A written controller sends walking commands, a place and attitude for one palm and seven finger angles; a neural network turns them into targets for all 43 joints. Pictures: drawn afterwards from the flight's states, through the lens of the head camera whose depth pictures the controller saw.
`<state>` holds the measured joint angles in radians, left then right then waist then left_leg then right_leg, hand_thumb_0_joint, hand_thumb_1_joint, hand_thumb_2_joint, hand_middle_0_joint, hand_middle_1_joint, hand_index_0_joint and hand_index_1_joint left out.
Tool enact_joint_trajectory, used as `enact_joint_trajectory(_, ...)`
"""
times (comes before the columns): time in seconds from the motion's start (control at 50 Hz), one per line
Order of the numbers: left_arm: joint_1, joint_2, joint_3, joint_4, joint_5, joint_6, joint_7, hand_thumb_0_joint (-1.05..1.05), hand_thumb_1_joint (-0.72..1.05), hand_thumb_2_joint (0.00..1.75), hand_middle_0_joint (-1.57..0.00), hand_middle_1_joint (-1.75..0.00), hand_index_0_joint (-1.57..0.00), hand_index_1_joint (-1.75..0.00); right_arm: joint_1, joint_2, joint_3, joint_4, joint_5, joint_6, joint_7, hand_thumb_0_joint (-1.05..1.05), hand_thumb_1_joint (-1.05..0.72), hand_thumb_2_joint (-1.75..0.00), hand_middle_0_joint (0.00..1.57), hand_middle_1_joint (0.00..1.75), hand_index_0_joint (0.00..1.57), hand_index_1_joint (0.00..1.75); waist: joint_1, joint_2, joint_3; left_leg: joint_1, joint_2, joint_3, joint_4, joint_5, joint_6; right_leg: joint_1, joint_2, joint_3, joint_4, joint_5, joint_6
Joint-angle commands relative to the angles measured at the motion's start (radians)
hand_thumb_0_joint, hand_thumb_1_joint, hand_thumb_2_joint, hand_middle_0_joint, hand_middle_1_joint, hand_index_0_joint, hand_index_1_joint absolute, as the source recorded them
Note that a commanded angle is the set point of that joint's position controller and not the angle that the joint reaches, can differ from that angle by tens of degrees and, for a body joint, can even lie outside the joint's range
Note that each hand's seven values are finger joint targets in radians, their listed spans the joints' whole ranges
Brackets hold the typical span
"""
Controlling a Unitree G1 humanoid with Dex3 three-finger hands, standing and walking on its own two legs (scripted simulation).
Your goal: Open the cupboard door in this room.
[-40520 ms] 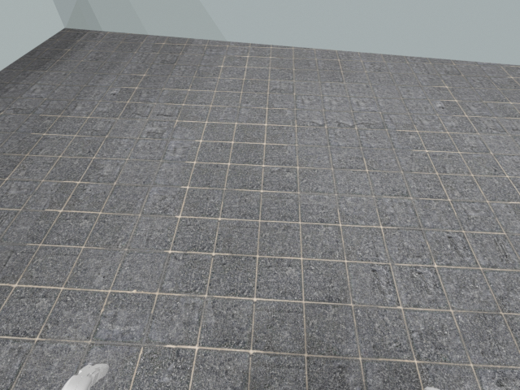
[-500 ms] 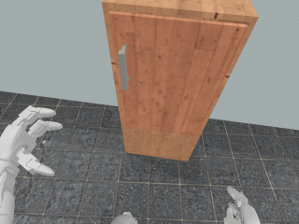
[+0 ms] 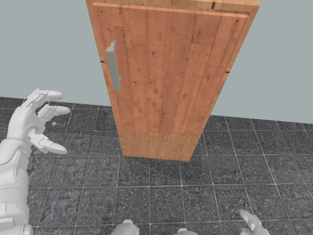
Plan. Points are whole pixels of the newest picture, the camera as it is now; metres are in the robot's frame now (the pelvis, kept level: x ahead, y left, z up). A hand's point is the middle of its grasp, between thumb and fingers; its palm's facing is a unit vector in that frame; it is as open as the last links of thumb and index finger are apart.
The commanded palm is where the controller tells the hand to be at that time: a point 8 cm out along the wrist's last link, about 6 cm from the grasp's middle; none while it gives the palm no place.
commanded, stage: move the hooked fingers beside the handle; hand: left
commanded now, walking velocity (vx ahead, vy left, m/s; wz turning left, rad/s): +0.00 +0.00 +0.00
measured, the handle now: (115, 67) +0.59 +0.14 +0.07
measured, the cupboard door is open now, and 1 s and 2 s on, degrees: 0 0 0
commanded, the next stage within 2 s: slide the fingers in behind the handle in 1.98 s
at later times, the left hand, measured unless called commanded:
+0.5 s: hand (72, 100) +0.44 +0.23 +0.08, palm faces -0.06 -1.00 -0.01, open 14.0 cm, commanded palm +0.42 +0.28 +0.07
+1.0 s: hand (88, 79) +0.52 +0.21 +0.08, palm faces -0.05 -1.00 -0.01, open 14.0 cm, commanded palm +0.51 +0.26 +0.07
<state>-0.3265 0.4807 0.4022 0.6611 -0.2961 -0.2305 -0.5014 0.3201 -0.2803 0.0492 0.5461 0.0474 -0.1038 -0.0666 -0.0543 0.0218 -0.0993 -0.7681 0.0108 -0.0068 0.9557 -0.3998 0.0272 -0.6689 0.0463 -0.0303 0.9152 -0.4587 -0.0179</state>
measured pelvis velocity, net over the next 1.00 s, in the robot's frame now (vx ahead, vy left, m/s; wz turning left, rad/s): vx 0.00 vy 0.01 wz -0.03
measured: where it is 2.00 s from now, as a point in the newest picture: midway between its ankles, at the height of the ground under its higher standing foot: outside the picture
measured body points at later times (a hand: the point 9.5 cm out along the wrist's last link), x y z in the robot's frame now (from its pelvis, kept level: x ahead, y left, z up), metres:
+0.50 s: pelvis +0.00 +0.00 -0.01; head +0.09 +0.02 +0.43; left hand +0.43 +0.29 +0.08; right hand +0.08 -0.26 -0.11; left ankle +0.04 +0.10 -0.68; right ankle -0.01 -0.11 -0.68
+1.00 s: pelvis +0.00 +0.01 -0.02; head +0.12 +0.03 +0.41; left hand +0.51 +0.26 +0.08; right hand -0.02 -0.27 -0.12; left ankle +0.04 +0.10 -0.68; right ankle -0.01 -0.11 -0.68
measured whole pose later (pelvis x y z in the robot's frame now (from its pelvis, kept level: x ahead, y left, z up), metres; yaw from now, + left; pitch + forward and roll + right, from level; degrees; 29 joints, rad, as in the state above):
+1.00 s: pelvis +0.00 +0.01 -0.02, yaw -2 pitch +21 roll -4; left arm -0.96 0.62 0.42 1.20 -0.10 -0.34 -0.36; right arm 0.41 -0.29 0.04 0.63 0.01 0.04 -0.03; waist -0.19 0.03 -0.10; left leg -1.01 0.03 -0.01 1.07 -0.43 0.03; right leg -0.91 0.07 -0.03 1.01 -0.47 -0.01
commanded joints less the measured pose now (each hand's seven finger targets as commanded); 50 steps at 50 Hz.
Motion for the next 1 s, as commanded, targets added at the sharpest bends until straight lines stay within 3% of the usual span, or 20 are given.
enact_joint_trajectory(0.0,-0.299,0.277,0.082,-0.179,-0.026,-0.099,-0.009,0.00,-0.50,0.30,-0.30,-1.20,-0.30,-1.20,0.024,-0.159,-0.081,-0.115,0.005,-0.031,-0.009,0.00,-0.90,-0.90,0.20,0.30,0.20,0.30,0.010,0.060,-0.326,0.270,-0.003,-0.028,-0.108,0.268,0.008,0.067,0.004,0.020,-0.118,0.308,-0.009)
enact_joint_trajectory(0.06,-0.371,0.220,0.022,-0.168,-0.033,-0.123,-0.024,0.00,-0.50,0.30,-0.30,-1.20,-0.30,-1.20,0.032,-0.157,-0.082,-0.102,0.006,-0.025,-0.007,0.00,-0.90,-0.90,0.20,0.30,0.20,0.30,-0.009,0.063,-0.336,0.281,-0.004,-0.032,-0.093,0.279,0.011,0.045,0.007,0.021,-0.111,0.314,-0.010)
enact_joint_trajectory(0.08,-0.399,0.263,0.055,-0.143,-0.028,-0.126,-0.023,0.00,-0.50,0.30,-0.30,-1.20,-0.30,-1.20,0.043,-0.164,-0.085,-0.087,0.006,-0.019,-0.009,0.00,-0.90,-0.90,0.20,0.30,0.20,0.30,-0.017,0.050,-0.337,0.279,0.001,-0.032,-0.088,0.276,0.011,0.035,0.007,0.023,-0.112,0.317,-0.007)
enact_joint_trajectory(0.12,-0.418,0.275,0.063,-0.082,-0.017,-0.121,-0.023,0.00,-0.50,0.30,-0.30,-1.20,-0.30,-1.20,0.052,-0.166,-0.086,-0.077,0.006,-0.008,-0.009,0.00,-0.90,-0.90,0.20,0.30,0.20,0.30,-0.017,0.034,-0.325,0.253,-0.002,-0.033,-0.091,0.255,0.013,0.032,0.003,0.022,-0.112,0.300,-0.006)
enact_joint_trajectory(0.18,-0.513,0.284,0.048,-0.050,0.003,-0.121,-0.015,0.00,-0.50,0.30,-0.30,-1.20,-0.30,-1.20,0.061,-0.167,-0.086,-0.063,0.005,0.003,-0.010,0.00,-0.90,-0.90,0.20,0.30,0.20,0.30,-0.026,0.061,-0.336,0.268,0.002,-0.041,-0.086,0.257,0.011,-0.001,0.002,0.020,-0.104,0.285,-0.008)
enact_joint_trajectory(0.24,-0.550,0.273,0.028,-0.075,0.022,-0.139,0.008,0.00,-0.50,0.30,-0.30,-1.20,-0.30,-1.20,0.066,-0.163,-0.087,-0.063,0.002,0.012,-0.004,0.00,-0.90,-0.90,0.20,0.30,0.20,0.30,-0.020,0.128,-0.383,0.334,0.004,-0.052,-0.089,0.290,0.004,-0.028,0.001,0.012,-0.098,0.275,-0.014)
enact_joint_trajectory(0.28,-0.579,0.287,0.045,-0.042,0.027,-0.148,0.025,0.00,-0.50,0.30,-0.30,-1.20,-0.30,-1.20,0.077,-0.166,-0.088,-0.054,-0.001,0.019,-0.003,0.00,-0.90,-0.90,0.20,0.30,0.20,0.30,-0.026,0.094,-0.394,0.335,0.010,-0.056,-0.079,0.311,0.004,-0.032,0.006,0.011,-0.091,0.292,-0.012)
enact_joint_trajectory(0.34,-0.617,0.280,0.032,0.011,0.043,-0.150,0.044,0.00,-0.50,0.30,-0.30,-1.20,-0.30,-1.20,0.087,-0.166,-0.087,-0.046,-0.003,0.032,0.003,0.00,-0.90,-0.90,0.20,0.30,0.20,0.30,-0.034,0.095,-0.380,0.318,0.010,-0.056,-0.081,0.292,0.004,-0.041,0.004,0.009,-0.092,0.276,-0.011)
enact_joint_trajectory(0.4,-0.631,0.314,0.055,0.091,0.058,-0.142,0.050,0.00,-0.50,0.30,-0.30,-1.20,-0.30,-1.20,0.105,-0.172,-0.086,-0.041,-0.006,0.050,0.005,0.00,-0.90,-0.90,0.20,0.30,0.20,0.30,-0.033,0.059,-0.382,0.281,0.010,-0.049,-0.073,0.299,0.006,-0.024,0.005,0.010,-0.085,0.297,-0.009)
enact_joint_trajectory(0.46,-0.671,0.299,0.037,0.124,0.068,-0.148,0.056,0.00,-0.50,0.30,-0.30,-1.20,-0.30,-1.20,0.111,-0.170,-0.085,-0.045,-0.008,0.065,0.011,0.00,-0.90,-0.90,0.20,0.30,0.20,0.30,-0.035,0.077,-0.383,0.278,0.008,-0.047,-0.065,0.308,0.007,-0.037,0.007,0.011,-0.078,0.300,-0.012)
enact_joint_trajectory(0.5,-0.723,0.279,0.007,0.152,0.081,-0.156,0.059,0.00,-0.50,0.30,-0.30,-1.20,-0.30,-1.20,0.117,-0.171,-0.084,-0.038,-0.009,0.074,0.015,0.00,-0.90,-0.90,0.20,0.30,0.20,0.30,-0.053,0.091,-0.361,0.284,0.013,-0.053,-0.065,0.288,0.003,-0.086,0.008,0.006,-0.079,0.269,-0.010)
enact_joint_trajectory(0.56,-0.804,0.327,0.039,0.188,0.086,-0.181,0.067,0.00,-0.50,0.30,-0.30,-1.20,-0.30,-1.20,0.136,-0.179,-0.086,-0.022,-0.014,0.084,0.012,0.00,-0.90,-0.90,0.20,0.30,0.20,0.30,-0.066,0.051,-0.374,0.250,0.014,-0.059,-0.046,0.264,0.009,-0.085,0.011,0.012,-0.070,0.255,-0.012)
enact_joint_trajectory(0.58,-0.844,0.308,0.017,0.184,0.091,-0.189,0.067,0.00,-0.50,0.30,-0.30,-1.20,-0.30,-1.20,0.137,-0.178,-0.086,-0.018,-0.012,0.085,0.011,0.00,-0.90,-0.90,0.20,0.30,0.20,0.30,-0.081,0.064,-0.395,0.269,0.017,-0.059,-0.045,0.261,0.009,-0.107,0.009,0.015,-0.068,0.248,-0.007)
enact_joint_trajectory(0.64,-0.895,0.282,-0.013,0.214,0.103,-0.201,0.075,0.00,-0.50,0.30,-0.30,-1.20,-0.30,-1.20,0.148,-0.178,-0.085,0.000,-0.015,0.090,0.014,0.00,-0.90,-0.90,0.20,0.30,0.20,0.30,-0.091,0.108,-0.390,0.296,0.020,-0.074,-0.043,0.240,0.004,-0.165,0.010,0.007,-0.067,0.202,-0.010)
enact_joint_trajectory(0.76,-0.981,0.373,0.041,0.284,0.129,-0.184,0.102,0.00,-0.50,0.30,-0.30,-1.20,-0.30,-1.20,0.191,-0.188,-0.080,0.024,-0.024,0.102,0.012,0.00,-0.90,-0.90,0.20,0.30,0.20,0.30,-0.100,0.116,-0.447,0.264,0.019,-0.075,-0.016,0.266,0.008,-0.153,0.012,0.013,-0.050,0.225,-0.010)
enact_joint_trajectory(0.8,-1.017,0.409,0.051,0.315,0.148,-0.174,0.113,0.00,-0.50,0.30,-0.30,-1.20,-0.30,-1.20,0.201,-0.190,-0.076,0.028,-0.025,0.109,0.011,0.00,-0.90,-0.90,0.20,0.30,0.20,0.30,-0.109,0.122,-0.434,0.242,0.022,-0.074,-0.010,0.264,0.009,-0.166,0.012,0.014,-0.048,0.226,-0.005)
enact_joint_trajectory(0.84,-1.047,0.405,0.039,0.339,0.164,-0.169,0.125,0.00,-0.50,0.30,-0.30,-1.20,-0.30,-1.20,0.209,-0.190,-0.074,0.027,-0.028,0.112,0.015,0.00,-0.90,-0.90,0.20,0.30,0.20,0.30,-0.120,0.129,-0.422,0.229,0.023,-0.075,-0.008,0.239,0.008,-0.187,0.014,0.012,-0.049,0.201,-0.004)
enact_joint_trajectory(0.9,-1.083,0.438,0.062,0.305,0.174,-0.190,0.139,0.00,-0.50,0.30,-0.30,-1.20,-0.30,-1.20,0.231,-0.194,-0.076,0.024,-0.038,0.117,0.019,0.00,-0.90,-0.90,0.20,0.30,0.20,0.30,-0.117,0.167,-0.498,0.275,0.026,-0.080,0.006,0.305,0.005,-0.182,0.018,0.010,-0.034,0.238,-0.007)
enact_joint_trajectory(0.94,-1.085,0.413,0.046,0.326,0.174,-0.188,0.139,0.00,-0.50,0.30,-0.30,-1.20,-0.30,-1.20,0.239,-0.191,-0.075,0.030,-0.040,0.121,0.024,0.00,-0.90,-0.90,0.20,0.30,0.20,0.30,-0.130,0.163,-0.506,0.277,0.027,-0.077,0.017,0.329,0.007,-0.184,0.020,0.012,-0.035,0.261,-0.005)
enact_joint_trajectory(0.98,-1.090,0.442,0.063,0.384,0.178,-0.173,0.135,0.00,-0.50,0.30,-0.30,-1.20,-0.30,-1.20,0.254,-0.198,-0.072,0.032,-0.039,0.130,0.024,0.00,-0.90,-0.90,0.20,0.30,0.20,0.30,-0.144,0.113,-0.481,0.227,0.030,-0.069,0.025,0.315,0.013,-0.176,0.024,0.015,-0.036,0.271,0.002)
